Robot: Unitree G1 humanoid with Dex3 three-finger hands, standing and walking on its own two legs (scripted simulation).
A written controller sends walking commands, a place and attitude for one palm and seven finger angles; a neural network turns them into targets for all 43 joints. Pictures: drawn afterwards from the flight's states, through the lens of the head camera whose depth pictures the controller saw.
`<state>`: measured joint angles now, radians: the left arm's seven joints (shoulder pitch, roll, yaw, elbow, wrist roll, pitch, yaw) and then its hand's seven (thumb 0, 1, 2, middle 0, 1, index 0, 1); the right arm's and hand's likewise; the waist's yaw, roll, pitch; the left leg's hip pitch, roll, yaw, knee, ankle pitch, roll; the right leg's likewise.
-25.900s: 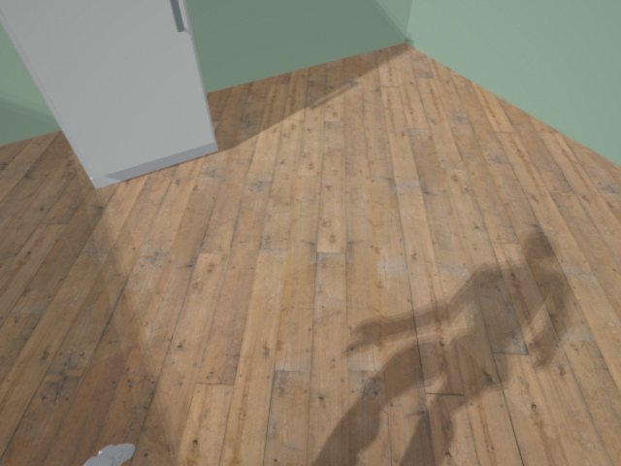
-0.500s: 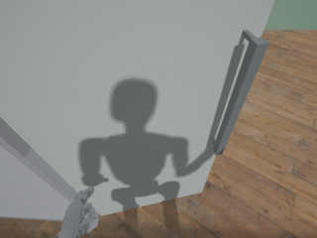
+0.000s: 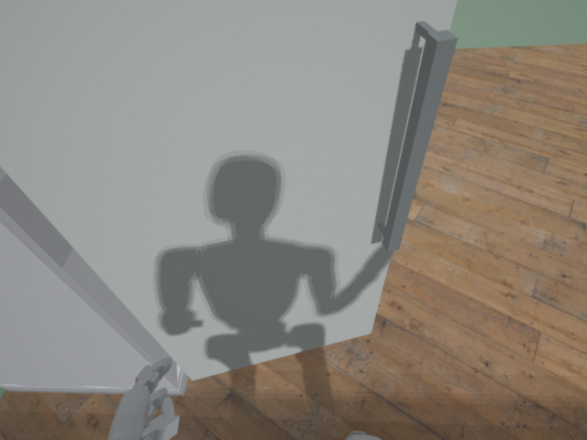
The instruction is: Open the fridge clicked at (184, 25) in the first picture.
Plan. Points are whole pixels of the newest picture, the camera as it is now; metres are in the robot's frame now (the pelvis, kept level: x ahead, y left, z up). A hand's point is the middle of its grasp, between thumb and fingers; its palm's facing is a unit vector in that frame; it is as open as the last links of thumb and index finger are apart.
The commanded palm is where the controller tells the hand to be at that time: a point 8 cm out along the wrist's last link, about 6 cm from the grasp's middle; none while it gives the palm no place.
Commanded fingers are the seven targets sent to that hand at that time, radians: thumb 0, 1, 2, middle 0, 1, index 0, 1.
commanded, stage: step back with the hand held close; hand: right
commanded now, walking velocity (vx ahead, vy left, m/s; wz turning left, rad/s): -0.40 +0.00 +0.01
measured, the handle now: (403, 160) +0.50 -0.16 +0.10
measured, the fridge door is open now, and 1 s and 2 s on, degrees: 74 74 74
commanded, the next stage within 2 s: stop stepping back and stand still in 0.34 s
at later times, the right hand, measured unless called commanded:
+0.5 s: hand out of the picture +0.10 -0.25 +0.19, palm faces +0.32 +0.84 -0.44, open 7.4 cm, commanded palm +0.04 -0.29 +0.19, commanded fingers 0.00 -0.90 -0.90 0.20 0.30 0.20 0.30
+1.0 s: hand out of the picture -0.03 -0.28 +0.20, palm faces +0.41 +0.83 -0.38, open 7.4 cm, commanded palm -0.08 -0.32 +0.19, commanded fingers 0.00 -0.90 -0.90 0.20 0.30 0.20 0.30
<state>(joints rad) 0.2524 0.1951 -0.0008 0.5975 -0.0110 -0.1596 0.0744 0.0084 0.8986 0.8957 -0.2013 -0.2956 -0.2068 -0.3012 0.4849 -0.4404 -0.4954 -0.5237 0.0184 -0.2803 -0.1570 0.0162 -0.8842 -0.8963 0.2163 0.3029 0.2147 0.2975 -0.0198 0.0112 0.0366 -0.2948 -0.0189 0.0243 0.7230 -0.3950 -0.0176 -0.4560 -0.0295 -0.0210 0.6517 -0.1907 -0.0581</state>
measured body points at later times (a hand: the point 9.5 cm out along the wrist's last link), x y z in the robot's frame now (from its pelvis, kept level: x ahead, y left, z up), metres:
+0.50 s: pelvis -0.12 +0.00 +0.01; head -0.09 -0.04 +0.46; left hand +0.04 +0.24 -0.04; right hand +0.08 -0.29 +0.21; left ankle -0.13 +0.13 -0.69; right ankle +0.00 -0.09 -0.72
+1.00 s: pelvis -0.23 -0.02 +0.02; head -0.27 -0.07 +0.47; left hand -0.13 +0.21 -0.05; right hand -0.05 -0.32 +0.22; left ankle -0.22 +0.08 -0.65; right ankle -0.21 -0.12 -0.72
